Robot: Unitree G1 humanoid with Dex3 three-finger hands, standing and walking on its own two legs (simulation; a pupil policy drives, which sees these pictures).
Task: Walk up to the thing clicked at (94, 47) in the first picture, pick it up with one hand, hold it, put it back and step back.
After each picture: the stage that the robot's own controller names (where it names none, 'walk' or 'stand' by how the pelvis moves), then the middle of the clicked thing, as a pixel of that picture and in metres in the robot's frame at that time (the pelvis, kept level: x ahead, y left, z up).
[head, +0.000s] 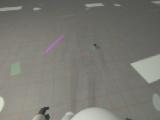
stand; (94, 46) +1.56 -0.13 -0.72
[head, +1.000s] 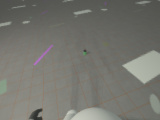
walk; (84, 52) +1.43 +0.20 -0.69
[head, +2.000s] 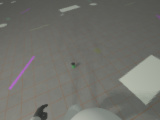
walk; (73, 65) +0.92 +0.35 -0.71
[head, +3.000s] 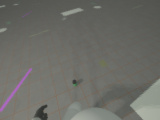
walk; (74, 83) +0.58 +0.27 -0.71
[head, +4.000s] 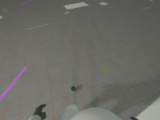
stand; (73, 89) +0.43 +0.19 -0.70
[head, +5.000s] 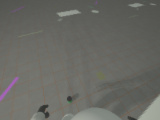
stand; (69, 99) +0.35 +0.20 -0.72
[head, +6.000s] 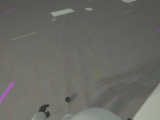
stand; (68, 100) +0.33 +0.23 -0.72
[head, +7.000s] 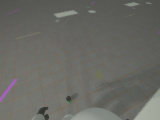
stand; (68, 99) +0.35 +0.22 -0.73
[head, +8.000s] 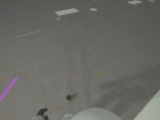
stand; (69, 98) +0.35 +0.22 -0.73
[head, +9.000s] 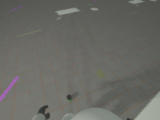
go down; (69, 98) +0.35 +0.22 -0.72
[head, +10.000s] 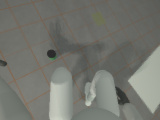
go down; (52, 55) +0.43 +0.26 -0.30
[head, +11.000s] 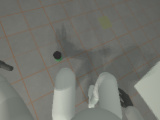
close in; (58, 56) +0.43 +0.25 -0.30
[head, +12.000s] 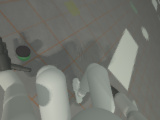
close in; (23, 53) +0.41 +0.29 -0.22
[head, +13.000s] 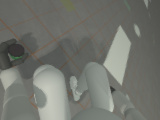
close; (17, 52) +0.41 +0.30 -0.22
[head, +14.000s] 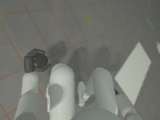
lift; (41, 61) +0.33 +0.27 -0.16
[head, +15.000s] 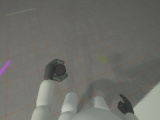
lift; (61, 72) +0.32 +0.19 +0.02
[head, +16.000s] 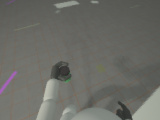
hold; (65, 74) +0.33 +0.16 +0.01
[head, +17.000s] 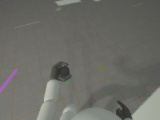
hold; (65, 74) +0.32 +0.17 +0.00
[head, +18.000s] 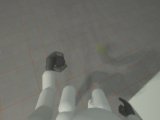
crouch; (60, 63) +0.39 +0.20 -0.05
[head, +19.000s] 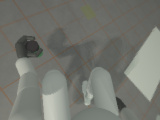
lower; (35, 49) +0.44 +0.29 -0.15
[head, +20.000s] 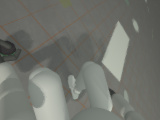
lower; (9, 51) +0.42 +0.31 -0.23
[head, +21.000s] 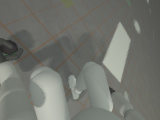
lower; (11, 51) +0.42 +0.31 -0.23
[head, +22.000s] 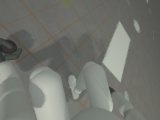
lower; (10, 50) +0.42 +0.31 -0.22
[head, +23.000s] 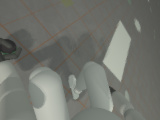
lower; (10, 50) +0.42 +0.31 -0.22
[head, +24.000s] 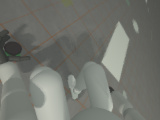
open; (13, 51) +0.41 +0.30 -0.23
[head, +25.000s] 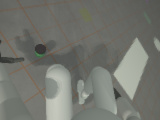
stand; (40, 51) +0.42 +0.28 -0.25
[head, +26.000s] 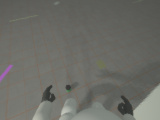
stand; (68, 88) +0.39 +0.19 -0.62
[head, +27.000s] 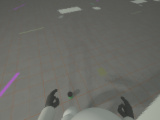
stand; (70, 95) +0.39 +0.20 -0.67
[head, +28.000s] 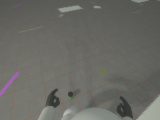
stand; (70, 95) +0.38 +0.19 -0.67
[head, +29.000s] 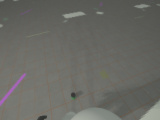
stand; (73, 96) +0.41 +0.19 -0.72
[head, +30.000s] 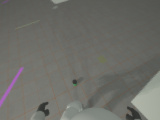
walk; (74, 82) +0.48 +0.19 -0.70
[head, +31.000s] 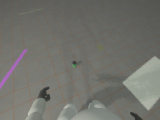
walk; (74, 64) +0.76 +0.19 -0.69
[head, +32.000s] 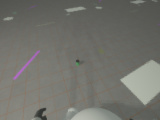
stand; (77, 62) +1.03 +0.24 -0.70
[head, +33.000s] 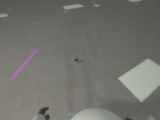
stand; (76, 61) +1.03 +0.22 -0.72
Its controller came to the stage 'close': yes
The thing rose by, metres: 0.72
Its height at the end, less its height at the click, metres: +0.00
